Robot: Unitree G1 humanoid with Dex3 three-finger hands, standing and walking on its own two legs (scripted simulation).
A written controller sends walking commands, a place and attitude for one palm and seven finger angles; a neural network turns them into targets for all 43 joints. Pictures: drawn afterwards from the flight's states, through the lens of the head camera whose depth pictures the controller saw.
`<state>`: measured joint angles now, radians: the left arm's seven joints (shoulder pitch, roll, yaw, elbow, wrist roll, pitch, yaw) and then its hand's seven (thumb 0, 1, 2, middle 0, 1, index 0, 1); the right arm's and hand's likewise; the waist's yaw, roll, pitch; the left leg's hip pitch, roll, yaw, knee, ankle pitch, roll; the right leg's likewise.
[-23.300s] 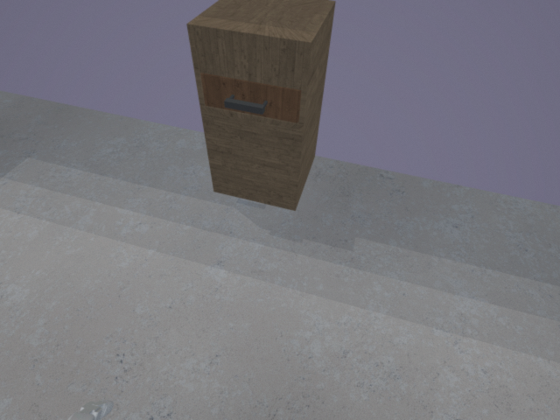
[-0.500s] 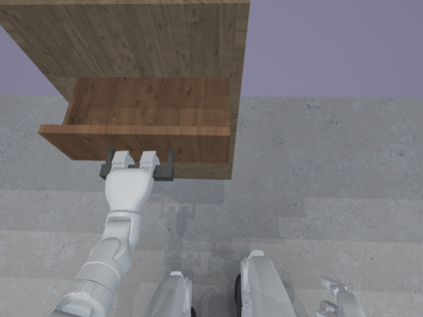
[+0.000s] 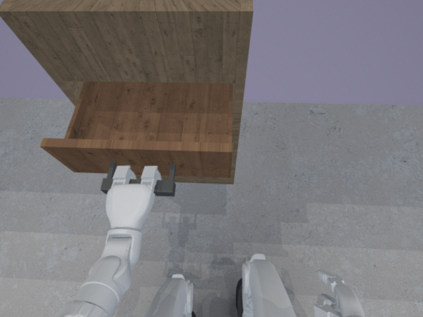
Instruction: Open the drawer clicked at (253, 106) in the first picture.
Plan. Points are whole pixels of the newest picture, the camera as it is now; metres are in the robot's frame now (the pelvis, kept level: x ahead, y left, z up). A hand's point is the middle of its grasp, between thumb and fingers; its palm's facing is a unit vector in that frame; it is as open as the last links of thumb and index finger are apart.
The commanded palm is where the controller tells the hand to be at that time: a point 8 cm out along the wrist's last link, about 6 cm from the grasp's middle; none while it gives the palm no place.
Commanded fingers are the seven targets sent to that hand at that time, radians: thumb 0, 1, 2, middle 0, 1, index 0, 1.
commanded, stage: pull the drawer open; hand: left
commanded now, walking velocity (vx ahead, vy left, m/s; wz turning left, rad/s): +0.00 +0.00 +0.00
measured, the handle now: (140, 177) +0.40 +0.16 -0.07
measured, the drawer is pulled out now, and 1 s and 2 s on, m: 0.17 0.24 0.26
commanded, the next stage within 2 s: open the thumb to release the handle in 1.46 s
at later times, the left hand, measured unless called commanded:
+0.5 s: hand (137, 228) +0.29 +0.16 -0.08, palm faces -0.06 -0.05 -1.00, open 6.3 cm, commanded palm +0.25 +0.16 -0.04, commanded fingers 0.00 0.90 0.90 -0.40 -1.35 -0.40 -1.35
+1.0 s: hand (134, 244) +0.26 +0.16 -0.08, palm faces -0.06 -0.06 -1.00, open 6.3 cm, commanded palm +0.21 +0.17 -0.04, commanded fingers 0.00 0.90 0.90 -0.40 -1.35 -0.40 -1.35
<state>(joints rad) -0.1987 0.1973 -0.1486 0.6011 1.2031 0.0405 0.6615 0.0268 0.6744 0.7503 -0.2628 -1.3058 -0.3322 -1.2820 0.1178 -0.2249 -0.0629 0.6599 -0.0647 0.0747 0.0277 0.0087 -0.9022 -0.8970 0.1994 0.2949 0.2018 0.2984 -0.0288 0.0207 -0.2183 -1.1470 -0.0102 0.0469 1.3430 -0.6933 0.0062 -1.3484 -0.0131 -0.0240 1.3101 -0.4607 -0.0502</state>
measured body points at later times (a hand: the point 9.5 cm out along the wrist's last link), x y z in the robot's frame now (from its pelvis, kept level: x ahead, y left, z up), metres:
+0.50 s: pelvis +0.00 -0.01 +0.00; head +0.13 -0.03 +0.43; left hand +0.29 +0.16 -0.03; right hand +0.16 -0.25 -0.15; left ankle -0.04 +0.12 -0.60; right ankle +0.07 -0.09 -0.60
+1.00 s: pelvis -0.01 -0.01 -0.01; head +0.12 -0.04 +0.42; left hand +0.26 +0.16 -0.03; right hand +0.18 -0.25 -0.15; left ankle -0.04 +0.12 -0.60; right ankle +0.07 -0.09 -0.60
